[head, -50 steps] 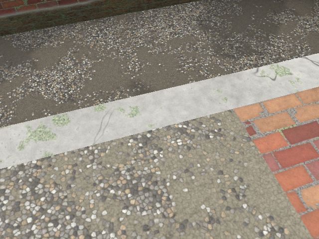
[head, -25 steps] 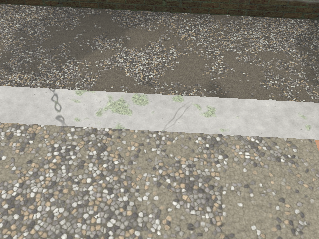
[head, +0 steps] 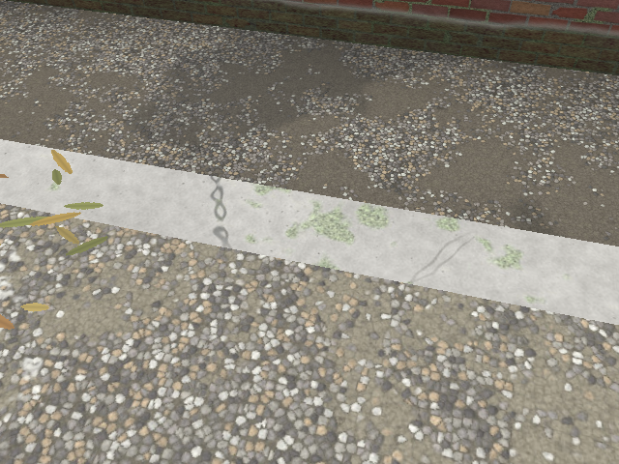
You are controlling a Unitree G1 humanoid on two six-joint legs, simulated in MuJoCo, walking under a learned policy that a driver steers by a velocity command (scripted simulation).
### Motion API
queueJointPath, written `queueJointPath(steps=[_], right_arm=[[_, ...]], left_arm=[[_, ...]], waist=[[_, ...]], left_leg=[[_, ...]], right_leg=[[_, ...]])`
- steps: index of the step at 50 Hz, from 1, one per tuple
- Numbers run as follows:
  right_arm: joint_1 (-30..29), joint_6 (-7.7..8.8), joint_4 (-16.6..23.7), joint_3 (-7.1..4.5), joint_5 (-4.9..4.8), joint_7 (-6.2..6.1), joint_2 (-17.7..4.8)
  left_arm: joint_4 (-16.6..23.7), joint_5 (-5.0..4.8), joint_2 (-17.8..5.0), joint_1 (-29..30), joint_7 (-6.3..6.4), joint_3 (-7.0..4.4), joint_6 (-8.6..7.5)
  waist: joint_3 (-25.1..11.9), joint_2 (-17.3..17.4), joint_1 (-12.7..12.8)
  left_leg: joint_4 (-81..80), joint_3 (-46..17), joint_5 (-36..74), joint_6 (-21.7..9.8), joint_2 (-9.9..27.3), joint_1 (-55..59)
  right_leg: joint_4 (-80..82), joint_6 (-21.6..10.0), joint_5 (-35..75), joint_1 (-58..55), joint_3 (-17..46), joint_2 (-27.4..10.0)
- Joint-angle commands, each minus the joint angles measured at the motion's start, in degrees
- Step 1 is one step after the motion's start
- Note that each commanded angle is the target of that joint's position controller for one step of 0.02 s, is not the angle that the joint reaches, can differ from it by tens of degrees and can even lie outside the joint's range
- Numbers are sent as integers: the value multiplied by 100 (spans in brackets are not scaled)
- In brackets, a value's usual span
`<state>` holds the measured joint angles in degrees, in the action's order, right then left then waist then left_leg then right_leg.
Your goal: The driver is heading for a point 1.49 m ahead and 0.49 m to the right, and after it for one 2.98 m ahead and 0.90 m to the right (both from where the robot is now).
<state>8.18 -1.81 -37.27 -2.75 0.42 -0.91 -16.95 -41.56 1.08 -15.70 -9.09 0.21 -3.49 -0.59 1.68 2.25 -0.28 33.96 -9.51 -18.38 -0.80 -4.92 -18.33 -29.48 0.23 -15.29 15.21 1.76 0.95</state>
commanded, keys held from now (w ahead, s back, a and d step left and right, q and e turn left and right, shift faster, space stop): no key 0.76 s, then w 0.24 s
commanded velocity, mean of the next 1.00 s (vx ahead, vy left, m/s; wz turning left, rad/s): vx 0.05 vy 0.00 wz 0.05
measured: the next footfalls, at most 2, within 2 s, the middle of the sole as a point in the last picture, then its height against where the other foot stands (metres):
right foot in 1.48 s outside the picture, level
left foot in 2.00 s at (288, 355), level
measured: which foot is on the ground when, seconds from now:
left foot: down 0.00-1.00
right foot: down 0.00-1.00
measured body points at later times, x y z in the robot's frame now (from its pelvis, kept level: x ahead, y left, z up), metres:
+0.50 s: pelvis +0.01 -0.01 +0.00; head +0.02 -0.01 +0.45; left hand +0.14 +0.25 -0.11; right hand +0.13 -0.27 -0.11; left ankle +0.01 +0.12 -0.73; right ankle +0.00 -0.13 -0.73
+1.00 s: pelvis +0.04 +0.00 +0.00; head +0.04 +0.02 +0.45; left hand +0.08 +0.28 -0.14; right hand +0.13 -0.26 -0.11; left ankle +0.03 +0.11 -0.72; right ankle +0.00 -0.13 -0.73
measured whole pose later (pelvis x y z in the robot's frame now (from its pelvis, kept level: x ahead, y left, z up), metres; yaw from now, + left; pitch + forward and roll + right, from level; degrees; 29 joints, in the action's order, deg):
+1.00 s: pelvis +0.04 +0.00 +0.00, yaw +1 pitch -1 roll +0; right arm 16.0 3.6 -49.3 -3.0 -1.3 -0.5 -14.0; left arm -52.7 -1.6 -15.8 -17.9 1.2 -1.8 -1.5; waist 0.1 -1.9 0.9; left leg 33.6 0.9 -21.0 -2.5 -0.8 -14.4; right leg -27.8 -1.0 -19.2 8.4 1.7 -0.7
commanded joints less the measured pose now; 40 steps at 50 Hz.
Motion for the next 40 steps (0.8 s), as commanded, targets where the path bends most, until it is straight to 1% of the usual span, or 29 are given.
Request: queueJointPath(steps=[1,2,3,4,5,6,7,8,10,12,15,20,28,38,39,40], right_arm=[[211,118,328,-210,53,-45,-760],[78,96,308,-199,51,-56,-657],[26,56,289,-178,72,-53,-567],[50,27,272,-155,81,-31,-495],[55,13,259,-132,74,-7,-459],[43,4,228,-144,60,5,-548],[144,11,175,-167,36,19,-566],[149,29,154,-147,32,29,-486],[142,60,85,-149,53,21,-482],[180,95,28,-139,51,8,-441],[227,118,-36,-130,39,-14,-410],[321,131,-133,-121,35,-61,-387],[427,131,-321,-111,26,-122,-322],[522,119,-694,-117,16,-173,-258],[621,111,-788,-104,14,-179,-202],[653,105,-849,-111,-12,-188,-196]], left_arm=[[482,61,-610,494,2,-60,-124],[436,22,-655,491,7,-65,-128],[415,-33,-717,457,9,-69,-143],[377,-52,-695,408,15,-49,-161],[351,-31,-666,299,8,-23,-167],[344,-7,-633,114,-6,-8,-177],[353,-7,-659,142,-19,2,-175],[365,-10,-647,193,-25,14,-170],[365,-28,-567,185,-18,47,-163],[349,-46,-546,131,-13,59,-141],[307,-46,-499,106,-14,83,-117],[194,-51,-461,87,-18,106,-108],[-85,-66,-450,-14,11,127,-123],[-527,-81,-457,-159,43,154,-139],[-618,-77,-430,-254,50,164,-130],[-671,-105,-509,-284,65,139,-110]], waist=[[-513,-1301,-246],[-493,-1233,-209],[-449,-1240,-158],[-459,-1190,-158],[-458,-1054,-128],[-425,-793,13],[-357,-606,-6],[-314,-551,-25],[-289,-325,25],[-319,-147,58],[-313,-60,71],[-263,-100,54],[-211,-197,37],[-108,-207,43],[-225,-246,41],[-123,-347,56]], left_leg=[[280,147,-652,244,376,105],[-16,207,-210,265,392,162],[-330,191,228,284,438,319],[-577,149,656,278,513,556],[-679,126,1053,239,548,780],[-608,90,1182,125,546,860],[-577,76,1105,12,531,713],[-628,60,1101,-34,550,664],[-727,-10,1207,-26,592,606],[-745,-41,1357,-5,605,590],[-765,-63,1338,8,612,568],[-764,-69,1359,18,616,608],[-755,-18,1433,43,591,726],[-813,64,1448,111,548,826],[-818,155,976,109,470,879],[-694,320,151,76,314,727]], right_leg=[[1061,-1268,1866,-346,1723,-1695],[978,-1027,1607,-428,1470,-1407],[915,-833,1458,-438,1250,-1216],[842,-667,1341,-387,1106,-1103],[773,-506,1146,-282,942,-935],[765,-362,777,-130,763,-744],[727,-268,467,-177,579,-623],[634,-223,397,-201,503,-567],[502,-228,526,-262,401,-509],[394,-227,696,-346,329,-456],[341,-209,706,-394,272,-405],[349,-178,700,-364,236,-361],[415,-148,668,-302,222,-330],[553,-173,557,-243,245,-316],[638,-193,1,-280,226,-278],[728,-278,-896,-216,273,-247]])
Velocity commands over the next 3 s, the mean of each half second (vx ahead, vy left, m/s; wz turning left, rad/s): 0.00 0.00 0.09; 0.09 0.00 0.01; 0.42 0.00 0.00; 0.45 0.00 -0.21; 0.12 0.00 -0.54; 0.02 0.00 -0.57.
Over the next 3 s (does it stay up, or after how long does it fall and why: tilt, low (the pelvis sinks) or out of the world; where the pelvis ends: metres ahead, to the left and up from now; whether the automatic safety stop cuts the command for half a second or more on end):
stays up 0.58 0.03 0.00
